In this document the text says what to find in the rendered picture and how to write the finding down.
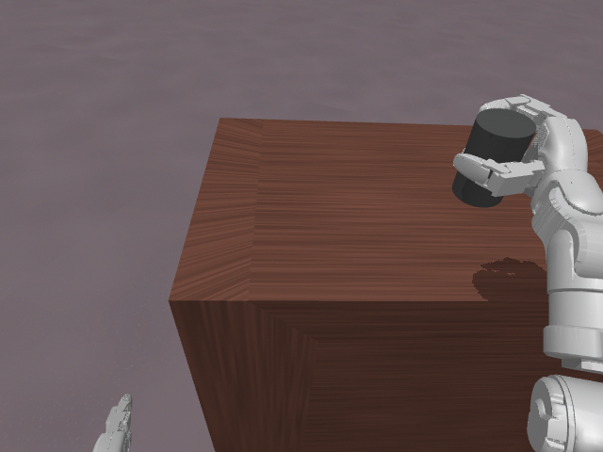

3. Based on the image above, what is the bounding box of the right robot hand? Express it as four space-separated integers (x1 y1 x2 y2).
453 94 588 198

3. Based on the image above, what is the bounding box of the can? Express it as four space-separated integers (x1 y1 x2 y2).
452 108 536 208

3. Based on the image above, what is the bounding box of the right robot arm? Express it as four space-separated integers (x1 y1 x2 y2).
527 169 603 452

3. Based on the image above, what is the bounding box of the left robot hand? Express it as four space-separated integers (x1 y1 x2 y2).
92 394 133 452

